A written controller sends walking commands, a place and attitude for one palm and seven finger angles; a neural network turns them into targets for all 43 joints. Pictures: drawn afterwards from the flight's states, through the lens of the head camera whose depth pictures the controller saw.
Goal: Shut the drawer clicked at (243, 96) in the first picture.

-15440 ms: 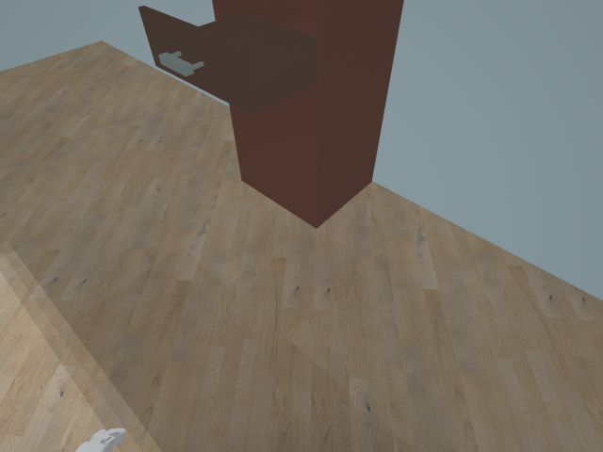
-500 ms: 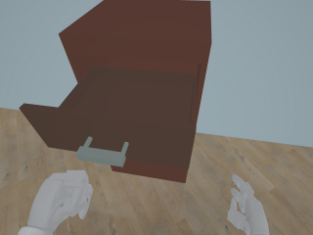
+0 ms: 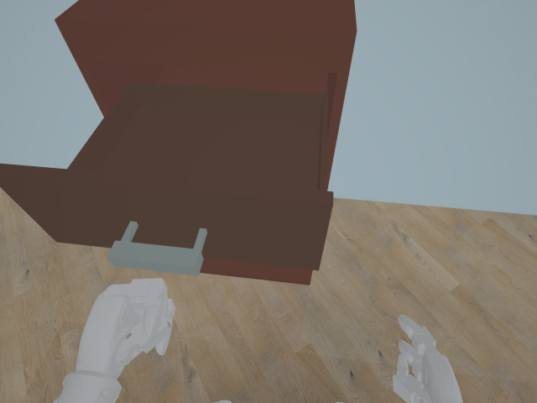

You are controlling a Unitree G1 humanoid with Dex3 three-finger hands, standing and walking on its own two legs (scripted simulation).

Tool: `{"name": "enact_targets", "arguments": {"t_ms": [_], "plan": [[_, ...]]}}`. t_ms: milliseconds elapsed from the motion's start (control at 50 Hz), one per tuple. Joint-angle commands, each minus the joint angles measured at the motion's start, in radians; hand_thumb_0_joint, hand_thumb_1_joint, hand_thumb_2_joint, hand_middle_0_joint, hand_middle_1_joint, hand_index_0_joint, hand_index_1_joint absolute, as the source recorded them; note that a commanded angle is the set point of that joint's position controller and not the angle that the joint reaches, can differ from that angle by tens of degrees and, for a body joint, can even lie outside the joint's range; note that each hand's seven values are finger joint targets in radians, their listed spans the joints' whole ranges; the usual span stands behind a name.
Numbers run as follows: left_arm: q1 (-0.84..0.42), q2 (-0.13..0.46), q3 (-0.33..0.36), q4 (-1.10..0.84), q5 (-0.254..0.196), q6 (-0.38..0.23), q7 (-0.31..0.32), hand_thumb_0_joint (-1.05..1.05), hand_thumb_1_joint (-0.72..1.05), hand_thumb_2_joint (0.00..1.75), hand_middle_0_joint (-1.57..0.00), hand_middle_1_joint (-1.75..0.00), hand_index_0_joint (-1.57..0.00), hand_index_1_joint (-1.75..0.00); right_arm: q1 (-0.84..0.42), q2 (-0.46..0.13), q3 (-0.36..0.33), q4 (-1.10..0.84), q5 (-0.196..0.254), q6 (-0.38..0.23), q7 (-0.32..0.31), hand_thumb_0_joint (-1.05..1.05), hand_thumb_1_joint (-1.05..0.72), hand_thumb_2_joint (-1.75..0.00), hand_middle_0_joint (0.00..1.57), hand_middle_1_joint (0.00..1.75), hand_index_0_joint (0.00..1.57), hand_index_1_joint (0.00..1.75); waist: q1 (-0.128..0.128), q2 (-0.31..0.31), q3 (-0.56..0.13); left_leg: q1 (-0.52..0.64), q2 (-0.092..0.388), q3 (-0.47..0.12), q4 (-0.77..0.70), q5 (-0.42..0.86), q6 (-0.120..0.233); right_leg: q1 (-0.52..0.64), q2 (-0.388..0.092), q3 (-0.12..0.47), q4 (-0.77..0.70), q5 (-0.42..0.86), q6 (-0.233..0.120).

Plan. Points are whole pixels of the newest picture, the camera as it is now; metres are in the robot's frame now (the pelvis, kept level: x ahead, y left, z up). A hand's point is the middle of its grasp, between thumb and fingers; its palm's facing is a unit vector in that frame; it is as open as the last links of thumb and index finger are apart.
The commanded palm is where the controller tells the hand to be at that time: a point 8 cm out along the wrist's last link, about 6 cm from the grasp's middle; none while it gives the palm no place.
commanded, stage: bring the fist close to the handle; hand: left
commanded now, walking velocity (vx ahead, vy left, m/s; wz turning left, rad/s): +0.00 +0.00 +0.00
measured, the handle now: (161, 244) +0.32 +0.18 +0.07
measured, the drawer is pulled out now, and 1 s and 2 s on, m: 0.29 0.29 0.17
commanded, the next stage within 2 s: push the drawer shut in 0.60 s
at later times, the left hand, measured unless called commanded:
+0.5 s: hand (172, 317) +0.22 +0.14 +0.07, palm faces -0.05 -1.00 -0.08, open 3.3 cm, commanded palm +0.19 +0.20 +0.07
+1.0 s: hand (181, 304) +0.24 +0.13 +0.06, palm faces -0.11 -0.99 -0.07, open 3.2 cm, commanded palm +0.23 +0.19 +0.07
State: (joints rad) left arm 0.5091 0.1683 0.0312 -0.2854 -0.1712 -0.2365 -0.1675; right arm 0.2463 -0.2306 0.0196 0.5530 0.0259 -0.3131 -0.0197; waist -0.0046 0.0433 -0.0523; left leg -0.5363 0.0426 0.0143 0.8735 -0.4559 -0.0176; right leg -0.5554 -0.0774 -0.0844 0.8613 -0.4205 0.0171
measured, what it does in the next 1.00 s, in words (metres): stands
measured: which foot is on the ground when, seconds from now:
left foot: down 0.00-1.00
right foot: down 0.00-1.00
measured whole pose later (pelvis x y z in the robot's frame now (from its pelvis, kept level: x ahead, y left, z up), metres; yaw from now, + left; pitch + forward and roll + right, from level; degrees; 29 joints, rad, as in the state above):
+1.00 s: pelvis +0.00 +0.00 -0.01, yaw +0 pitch +10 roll +0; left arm 0.34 0.19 0.04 -0.12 -0.19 -0.29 -0.18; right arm 0.25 -0.25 0.02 0.52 0.03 -0.22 -0.02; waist -0.02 0.05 -0.08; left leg -0.64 0.05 0.01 0.94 -0.48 -0.02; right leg -0.66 -0.08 -0.08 0.93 -0.45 0.01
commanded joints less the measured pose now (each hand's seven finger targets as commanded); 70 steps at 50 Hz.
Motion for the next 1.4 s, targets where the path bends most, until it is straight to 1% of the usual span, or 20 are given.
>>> {"name": "enact_targets", "arguments": {"t_ms": [0, 80, 180, 240, 260, 280, 360, 380, 440, 560, 600, 700, 820, 880, 940, 960, 1040, 1160, 1260, 1380], "plan": [[-0.062, 0.061, 0.047, -0.174, -0.017, -0.088, 0.001, 0.00, 0.90, 0.90, -1.40, -1.60, -1.40, -1.60, -0.061, -0.113, -0.051, -0.174, 0.007, -0.041, -0.012, 0.00, -0.90, -0.90, 0.20, 0.30, 0.20, 0.30, -0.007, -0.044, -0.173, 0.030, -0.044, -0.013, -0.120, 0.241, 0.025, 0.086, 0.061, -0.008, -0.095, 0.209, -0.021], [-0.068, 0.075, 0.063, -0.135, -0.021, -0.104, -0.006, 0.00, 0.90, 0.90, -1.40, -1.60, -1.40, -1.60, -0.055, -0.116, -0.057, -0.174, 0.005, -0.024, -0.012, 0.00, -0.90, -0.90, 0.20, 0.30, 0.20, 0.30, -0.010, -0.068, -0.200, 0.007, -0.045, -0.007, -0.092, 0.263, 0.026, 0.087, 0.059, 0.003, -0.082, 0.246, -0.019], [-0.093, 0.071, 0.068, -0.081, -0.021, -0.132, -0.003, 0.00, 0.90, 0.90, -1.40, -1.60, -1.40, -1.60, -0.052, -0.114, -0.059, -0.172, 0.004, -0.004, -0.010, 0.00, -0.90, -0.90, 0.20, 0.30, 0.20, 0.30, -0.013, -0.050, -0.194, -0.022, -0.047, -0.005, -0.068, 0.265, 0.024, 0.059, 0.057, 0.007, -0.060, 0.254, -0.021], [-0.060, 0.104, 0.103, -0.115, -0.027, -0.144, 0.000, 0.00, 0.90, 0.90, -1.40, -1.60, -1.40, -1.60, -0.056, -0.113, -0.066, -0.183, 0.005, 0.006, -0.010, 0.00, -0.90, -0.90, 0.20, 0.30, 0.20, 0.30, 0.005, -0.050, -0.254, -0.014, -0.046, 0.002, -0.061, 0.303, 0.027, 0.107, 0.055, 0.016, -0.056, 0.302, -0.023], [-0.071, 0.099, 0.097, -0.132, -0.033, -0.146, -0.004, 0.00, 0.90, 0.90, -1.40, -1.60, -1.40, -1.60, -0.052, -0.109, -0.063, -0.185, 0.006, 0.009, -0.009, 0.00, -0.90, -0.90, 0.20, 0.30, 0.20, 0.30, -0.001, -0.037, -0.268, -0.008, -0.048, 0.005, -0.058, 0.307, 0.027, 0.115, 0.051, 0.019, -0.058, 0.316, -0.021], [-0.069, 0.122, 0.122, -0.129, -0.034, -0.147, -0.004, 0.00, 0.90, 0.90, -1.40, -1.60, -1.40, -1.60, -0.052, -0.109, -0.065, -0.184, 0.009, 0.013, -0.010, 0.00, -0.90, -0.90, 0.20, 0.30, 0.20, 0.30, 0.001, -0.031, -0.259, -0.014, -0.046, 0.004, -0.060, 0.305, 0.026, 0.114, 0.052, 0.020, -0.057, 0.313, -0.022], [-0.078, 0.088, 0.092, -0.103, -0.045, -0.145, -0.014, 0.00, 0.90, 0.90, -1.40, -1.60, -1.40, -1.60, -0.053, -0.108, -0.062, -0.181, 0.010, 0.022, -0.014, 0.00, -0.90, -0.90, 0.20, 0.30, 0.20, 0.30, -0.021, -0.064, -0.217, -0.030, -0.046, 0.005, -0.051, 0.283, 0.029, 0.096, 0.052, 0.027, -0.074, 0.302, -0.017], [-0.071, 0.111, 0.121, -0.083, -0.052, -0.143, -0.019, 0.00, 0.90, 0.90, -1.40, -1.60, -1.40, -1.60, -0.052, -0.111, -0.066, -0.176, 0.011, 0.025, -0.015, 0.00, -0.90, -0.90, 0.20, 0.30, 0.20, 0.30, -0.017, -0.077, -0.213, -0.042, -0.047, 0.005, -0.049, 0.273, 0.028, 0.101, 0.052, 0.031, -0.079, 0.295, -0.016], [-0.071, 0.101, 0.104, -0.070, -0.057, -0.138, -0.039, 0.00, 0.90, 0.90, -1.40, -1.60, -1.40, -1.60, -0.065, -0.117, -0.064, -0.180, 0.013, 0.030, -0.018, 0.00, -0.90, -0.90, 0.20, 0.30, 0.20, 0.30, -0.021, -0.077, -0.191, -0.051, -0.049, 0.004, -0.050, 0.250, 0.030, 0.088, 0.050, 0.036, -0.090, 0.262, -0.015], [-0.121, 0.112, 0.100, -0.088, -0.059, -0.143, -0.042, 0.00, 0.90, 0.90, -1.40, -1.60, -1.40, -1.60, -0.055, -0.119, -0.059, -0.186, 0.013, 0.031, -0.022, 0.00, -0.90, -0.90, 0.20, 0.30, 0.20, 0.30, -0.031, -0.068, -0.196, -0.042, -0.049, -0.002, -0.052, 0.232, 0.032, 0.070, 0.051, 0.031, -0.087, 0.228, -0.015], [-0.139, 0.133, 0.127, -0.091, -0.060, -0.153, -0.035, 0.00, 0.90, 0.90, -1.40, -1.60, -1.40, -1.60, -0.054, -0.121, -0.061, -0.184, 0.013, 0.030, -0.024, 0.00, -0.90, -0.90, 0.20, 0.30, 0.20, 0.30, -0.027, -0.060, -0.212, -0.040, -0.049, -0.003, -0.049, 0.225, 0.031, 0.071, 0.051, 0.037, -0.085, 0.214, -0.016], [-0.099, 0.111, 0.112, -0.087, -0.059, -0.146, -0.029, 0.00, 0.90, 0.90, -1.40, -1.60, -1.40, -1.60, -0.053, -0.115, -0.060, -0.190, 0.015, 0.031, -0.017, 0.00, -0.90, -0.90, 0.20, 0.30, 0.20, 0.30, -0.015, -0.029, -0.234, -0.023, -0.048, 0.000, -0.056, 0.260, 0.028, 0.082, 0.052, 0.022, -0.071, 0.258, -0.019], [-0.220, 0.094, 0.059, -0.047, -0.042, -0.123, -0.027, 0.00, 0.90, 0.90, -1.40, -1.60, -1.40, -1.60, -0.047, -0.131, -0.051, -0.190, 0.013, 0.034, -0.018, 0.00, -0.90, -0.90, 0.20, 0.30, 0.20, 0.30, -0.041, -0.040, -0.181, -0.036, -0.044, -0.013, -0.064, 0.209, 0.027, 0.025, 0.054, 0.013, -0.071, 0.193, -0.019], [-0.230, 0.095, 0.062, -0.056, -0.035, -0.118, -0.013, 0.00, 0.90, 0.90, -1.40, -1.60, -1.40, -1.60, -0.044, -0.131, -0.051, -0.198, 0.010, 0.035, -0.015, 0.00, -0.90, -0.90, 0.20, 0.30, 0.20, 0.30, -0.027, -0.046, -0.224, -0.021, -0.044, -0.015, -0.070, 0.231, 0.028, 0.044, 0.054, 0.010, -0.062, 0.212, -0.021], [-0.307, 0.142, 0.108, -0.041, -0.030, -0.117, 0.010, 0.00, 0.90, 0.90, -1.40, -1.60, -1.40, -1.60, -0.045, -0.135, -0.049, -0.186, 0.009, 0.040, -0.018, 0.00, -0.90, -0.90, 0.20, 0.30, 0.20, 0.30, -0.026, -0.037, -0.229, -0.024, -0.043, -0.014, -0.073, 0.220, 0.026, 0.047, 0.055, 0.015, -0.065, 0.194, -0.023], [-0.311, 0.108, 0.082, -0.052, -0.032, -0.119, 0.011, 0.00, 0.90, 0.90, -1.40, -1.60, -1.40, -1.60, -0.045, -0.131, -0.046, -0.192, 0.008, 0.039, -0.015, 0.00, -0.90, -0.90, 0.20, 0.30, 0.20, 0.30, -0.026, -0.030, -0.246, -0.012, -0.045, -0.012, -0.074, 0.233, 0.027, 0.052, 0.054, 0.014, -0.063, 0.211, -0.022], [-0.406, 0.127, 0.096, 0.004, -0.031, -0.115, 0.023, 0.00, 0.90, 0.90, -1.40, -1.60, -1.40, -1.60, -0.043, -0.139, -0.043, -0.168, 0.009, 0.043, -0.018, 0.00, -0.90, -0.90, 0.20, 0.30, 0.20, 0.30, -0.045, -0.063, -0.213, -0.029, -0.042, -0.018, -0.074, 0.209, 0.026, 0.029, 0.058, 0.013, -0.072, 0.186, -0.021], [-0.595, 0.106, 0.060, 0.075, -0.030, -0.105, 0.015, 0.00, 0.90, 0.90, -1.40, -1.60, -1.40, -1.60, -0.055, -0.143, -0.038, -0.140, 0.012, 0.045, -0.022, 0.00, -0.90, -0.90, 0.20, 0.30, 0.20, 0.30, -0.062, -0.019, -0.227, -0.009, -0.044, -0.025, -0.089, 0.148, 0.026, 0.002, 0.057, 0.018, -0.088, 0.110, -0.022], [-0.675, 0.124, 0.080, 0.135, -0.036, -0.091, 0.010, 0.00, 0.90, 0.90, -1.40, -1.60, -1.40, -1.60, -0.056, -0.147, -0.040, -0.125, 0.013, 0.050, -0.025, 0.00, -0.90, -0.90, 0.20, 0.30, 0.20, 0.30, -0.055, -0.030, -0.279, 0.012, -0.044, -0.025, -0.103, 0.168, 0.026, 0.035, 0.056, 0.020, -0.094, 0.136, -0.022], [-0.770, 0.161, 0.135, 0.263, -0.049, -0.082, 0.012, 0.00, 0.90, 0.90, -1.40, -1.60, -1.40, -1.60, -0.056, -0.151, -0.039, -0.105, 0.014, 0.068, -0.024, 0.00, -0.90, -0.90, 0.20, 0.30, 0.20, 0.30, -0.049, -0.073, -0.256, -0.015, -0.047, -0.015, -0.118, 0.155, 0.025, 0.067, 0.054, 0.036, -0.121, 0.134, -0.019]]}}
